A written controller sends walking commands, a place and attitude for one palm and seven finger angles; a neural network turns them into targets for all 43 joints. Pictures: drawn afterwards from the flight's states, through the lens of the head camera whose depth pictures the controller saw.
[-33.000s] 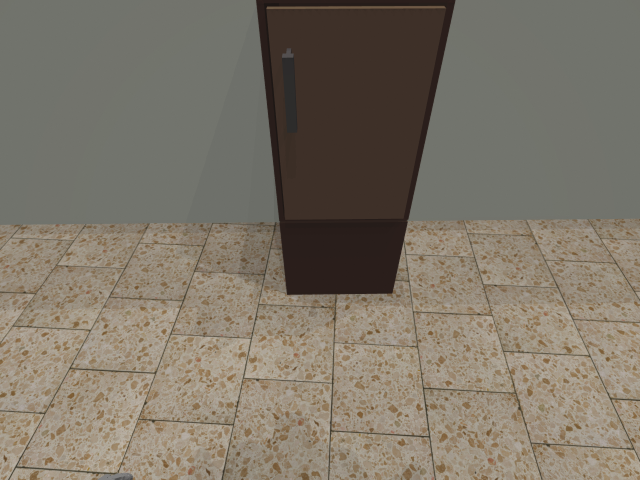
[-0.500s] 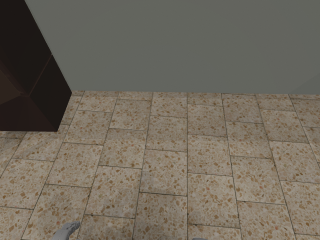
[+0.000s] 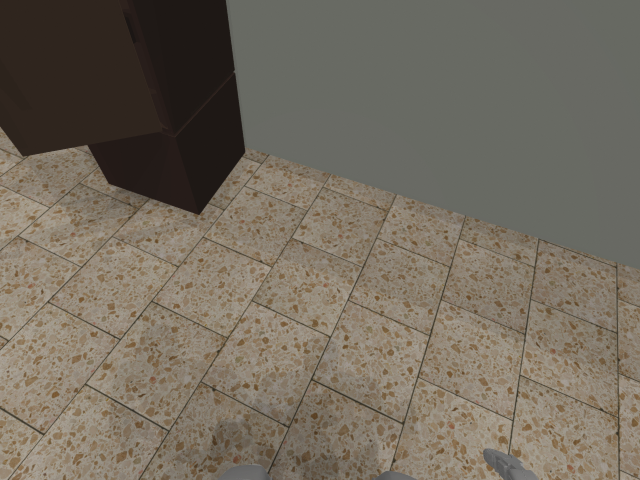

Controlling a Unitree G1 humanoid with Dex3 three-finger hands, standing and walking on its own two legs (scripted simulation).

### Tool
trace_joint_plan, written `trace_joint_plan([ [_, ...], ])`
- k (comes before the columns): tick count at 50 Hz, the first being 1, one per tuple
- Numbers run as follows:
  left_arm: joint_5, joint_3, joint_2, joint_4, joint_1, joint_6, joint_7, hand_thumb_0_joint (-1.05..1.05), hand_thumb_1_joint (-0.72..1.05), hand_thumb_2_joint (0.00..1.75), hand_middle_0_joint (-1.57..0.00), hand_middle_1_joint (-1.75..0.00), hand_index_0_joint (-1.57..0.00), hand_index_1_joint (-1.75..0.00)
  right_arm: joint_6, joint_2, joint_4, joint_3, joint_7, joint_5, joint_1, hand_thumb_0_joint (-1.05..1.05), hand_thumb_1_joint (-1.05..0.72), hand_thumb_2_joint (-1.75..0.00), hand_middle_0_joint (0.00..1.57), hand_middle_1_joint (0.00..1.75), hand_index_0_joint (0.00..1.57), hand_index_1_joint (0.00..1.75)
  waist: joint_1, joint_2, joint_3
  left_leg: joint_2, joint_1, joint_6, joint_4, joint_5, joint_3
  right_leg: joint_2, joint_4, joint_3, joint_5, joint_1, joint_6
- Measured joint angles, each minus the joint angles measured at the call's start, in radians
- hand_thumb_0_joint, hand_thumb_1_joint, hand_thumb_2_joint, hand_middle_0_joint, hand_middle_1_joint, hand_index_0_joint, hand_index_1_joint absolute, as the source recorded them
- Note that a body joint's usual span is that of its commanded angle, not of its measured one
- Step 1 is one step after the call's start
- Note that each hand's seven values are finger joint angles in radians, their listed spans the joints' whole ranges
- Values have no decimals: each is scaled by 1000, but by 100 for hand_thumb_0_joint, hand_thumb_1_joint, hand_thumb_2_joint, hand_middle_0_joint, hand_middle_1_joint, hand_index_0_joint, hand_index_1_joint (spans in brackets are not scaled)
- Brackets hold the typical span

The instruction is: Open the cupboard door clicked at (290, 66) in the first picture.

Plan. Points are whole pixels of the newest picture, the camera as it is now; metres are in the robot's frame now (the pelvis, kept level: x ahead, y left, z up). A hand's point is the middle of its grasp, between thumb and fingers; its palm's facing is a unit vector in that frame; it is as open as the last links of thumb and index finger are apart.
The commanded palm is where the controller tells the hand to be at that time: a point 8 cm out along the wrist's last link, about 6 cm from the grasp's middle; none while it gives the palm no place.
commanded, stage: turn to face it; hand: left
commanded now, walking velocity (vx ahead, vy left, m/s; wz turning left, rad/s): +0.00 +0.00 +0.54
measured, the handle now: out of the picture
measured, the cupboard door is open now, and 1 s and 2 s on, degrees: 42 42 42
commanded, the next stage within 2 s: take the last steps up to it in 0.48 s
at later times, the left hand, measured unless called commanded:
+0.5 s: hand out of the picture +0.06 +0.15 -0.14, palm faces +0.25 -0.94 -0.24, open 7.4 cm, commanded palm none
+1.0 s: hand out of the picture +0.10 +0.19 -0.15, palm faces +0.42 -0.87 -0.24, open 7.4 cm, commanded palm none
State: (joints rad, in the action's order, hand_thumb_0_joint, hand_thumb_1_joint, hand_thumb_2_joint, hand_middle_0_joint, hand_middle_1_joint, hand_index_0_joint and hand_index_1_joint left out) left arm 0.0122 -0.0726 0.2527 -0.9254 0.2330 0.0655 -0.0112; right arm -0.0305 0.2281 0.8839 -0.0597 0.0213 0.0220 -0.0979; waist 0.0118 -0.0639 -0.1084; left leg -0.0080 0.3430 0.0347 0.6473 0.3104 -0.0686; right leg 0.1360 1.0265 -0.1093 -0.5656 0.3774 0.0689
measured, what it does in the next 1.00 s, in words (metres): walks ahead, turning left: right foot, then left foot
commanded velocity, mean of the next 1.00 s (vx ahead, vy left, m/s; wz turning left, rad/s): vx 0.13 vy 0.07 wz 0.30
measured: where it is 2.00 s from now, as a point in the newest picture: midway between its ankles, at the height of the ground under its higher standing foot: (236, 391)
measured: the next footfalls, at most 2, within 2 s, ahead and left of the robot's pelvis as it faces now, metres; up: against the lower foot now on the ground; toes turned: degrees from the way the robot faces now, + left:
right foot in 0.30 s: +0.07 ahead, -0.16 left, +0.00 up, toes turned +6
left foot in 0.62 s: +0.04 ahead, +0.09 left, +0.00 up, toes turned +21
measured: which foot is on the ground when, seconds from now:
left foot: down 0.00-0.30, up 0.32-0.60, down 0.62-0.96, up 0.98-1.00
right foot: up 0.00-0.28, down 0.30-0.64, up 0.66-0.94, down 0.96-1.00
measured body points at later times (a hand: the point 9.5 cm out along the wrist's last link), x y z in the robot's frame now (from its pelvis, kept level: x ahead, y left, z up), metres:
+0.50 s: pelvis +0.03 -0.05 +0.02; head +0.08 -0.05 +0.46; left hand +0.04 +0.20 -0.12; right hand +0.16 -0.28 -0.14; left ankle -0.02 +0.08 -0.66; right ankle +0.03 -0.17 -0.72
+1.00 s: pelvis +0.11 -0.02 +0.00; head +0.13 -0.04 +0.45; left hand +0.08 +0.23 -0.13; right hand +0.21 -0.24 -0.16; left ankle +0.01 +0.07 -0.70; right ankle +0.15 -0.13 -0.72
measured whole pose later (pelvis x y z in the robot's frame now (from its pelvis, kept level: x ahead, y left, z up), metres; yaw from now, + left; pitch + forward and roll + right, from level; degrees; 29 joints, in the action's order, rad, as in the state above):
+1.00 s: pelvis +0.11 -0.02 +0.00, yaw +23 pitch +0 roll +1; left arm 0.02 -0.06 0.18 -0.96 0.20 -0.03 0.02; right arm -0.02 0.21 1.04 -0.05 0.01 0.02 -0.29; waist 0.01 0.04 -0.04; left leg -0.02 0.28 0.01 0.79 0.49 0.02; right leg 0.08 0.63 -0.12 -0.35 0.29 0.00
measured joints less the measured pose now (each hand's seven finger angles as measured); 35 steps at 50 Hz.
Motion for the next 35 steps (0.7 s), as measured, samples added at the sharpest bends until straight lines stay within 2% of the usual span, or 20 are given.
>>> trace_joint_plan([
  [2, 3, -6, 7, -3, -16, 7, 2, 1, 91, 90, -20, -30, -20, -30, 1, -4, -1, 3, -11, 3, -13, 0, -91, -89, 20, 30, 20, 30, 1, 11, 10, -2, -9, -3, -32, -9, 23, -21, 74, 36, 47, 53, 4],
  [5, 4, -9, 9, 11, -39, 3, 7, 1, 91, 90, -20, -30, -20, -30, 0, -6, 10, 8, -19, 5, -28, 0, -91, -89, 20, 30, 20, 30, 2, 30, 15, -6, -31, -8, -93, -47, 53, -35, 62, 73, 110, 88, 7],
  [9, 2, -4, 2, 32, -66, -6, 7, 1, 91, 90, -20, -30, -19, -30, -5, -10, 25, 9, -19, 8, -49, 0, -90, -89, 20, 30, 20, 30, -7, 57, 21, -6, -45, -18, -134, -71, 98, -53, -85, 91, 119, 63, 5],
  [13, -2, 5, -11, 49, -82, -21, 7, 1, 91, 90, -20, -30, -19, -30, -16, -12, 38, 4, -17, 7, -69, 0, -90, -89, 20, 30, 20, 30, -20, 82, 28, -6, -31, -43, -111, -61, 144, -84, -305, 84, 175, -28, -3],
  [15, 1, 9, -14, 60, -73, -40, 5, 1, 91, 90, -20, -30, -20, -30, -23, -12, 40, -1, -15, -2, -84, 0, -90, -89, 20, 30, 20, 30, -18, 76, 43, -19, -1, -55, -56, -30, 152, -81, -452, 81, 254, -91, -24],
  [17, 8, 18, -38, 53, -73, -51, 0, 1, 91, 90, -20, -30, -20, -30, -33, 3, 51, -13, -14, -6, -79, 0, -90, -89, 20, 30, 20, 30, -21, 100, 33, -23, 55, -59, 123, 122, 154, -83, -419, 57, 232, -91, -53],
  [18, 9, 24, -51, 50, -68, -52, -2, 1, 91, 90, -20, -30, -20, -30, -38, 11, 55, -18, -12, -6, -80, 0, -90, -89, 20, 30, 20, 30, -25, 108, 31, -26, 85, -61, 227, 158, 144, -77, -419, 42, 221, -103, -61],
  [20, 8, 33, -71, 43, -51, -52, -4, 1, 91, 90, -20, -30, -20, -30, -46, 21, 66, -23, -9, -5, -77, 0, -91, -89, 20, 30, 20, 30, -26, 109, 31, -19, 124, -71, 385, 168, 110, -66, -443, 23, 218, -130, -65],
  [22, 8, 38, -83, 33, -34, -53, -5, 1, 91, 90, -20, -30, -20, -30, -49, 21, 73, -24, -7, -6, -72, 1, -91, -89, 20, 30, 20, 30, -28, 96, 30, -7, 132, -82, 436, 158, 79, -53, -474, 10, 227, -155, -63],
  [24, 10, 40, -88, 22, -20, -55, -5, 1, 91, 90, -20, -30, -20, -30, -46, 14, 75, -20, -6, -9, -66, 1, -91, -89, 19, 30, 20, 30, -27, 74, 27, 5, 111, -90, 383, 157, 54, -39, -499, -5, 234, -174, -62],
  [27, 12, 34, -82, 7, -4, -61, -7, 1, 92, 90, -21, -30, -20, -30, -37, 2, 78, -11, -6, -13, -52, 1, -91, -89, 19, 30, 20, 30, -12, 45, 19, 12, 52, -90, 216, 156, 27, -23, -505, -26, 228, -188, -55],
  [30, 9, 29, -66, -13, 16, -62, -3, 1, 92, 90, -21, -30, -20, -30, -23, -6, 78, 0, -8, -13, -34, 1, -91, -90, 19, 30, 20, 30, 1, 30, 15, 9, -24, -81, 14, 62, 9, -13, -468, -48, 198, -185, -41],
  [31, 5, 27, -61, -20, 26, -60, -2, 1, 92, 90, -21, -30, -20, -30, -14, -4, 75, 4, -7, -11, -32, 0, -91, -90, 19, 30, 20, 30, 2, 33, 20, 13, -56, -71, -63, -13, 7, -14, -439, -56, 180, -176, -35],
  [32, 0, 24, -53, -29, 31, -55, 0, 1, 92, 90, -21, -30, -20, -30, -3, -7, 73, 5, -9, -7, -29, 0, -91, -90, 19, 30, 20, 30, 2, 29, 23, 8, -61, -33, -79, -23, 8, -8, -393, -57, 160, -156, -28],
  [33, -3, 20, -43, -41, 29, -44, 0, 1, 92, 90, -21, -30, -20, -30, 3, -16, 73, 7, -12, -2, -25, 0, -91, -89, 19, 30, 20, 30, 5, 16, 21, 0, -52, -12, -57, -9, 7, -4, -317, -36, 96, -127, -22],
  [35, 1, 12, -30, -57, 27, -21, 2, 1, 92, 90, -20, -30, -20, -30, 12, -28, 67, 16, -15, 6, -28, 0, -91, -89, 19, 30, 20, 30, 13, 10, 25, 1, -55, 1, -42, 19, 6, -25, -136, 11, 10, -57, -25],
])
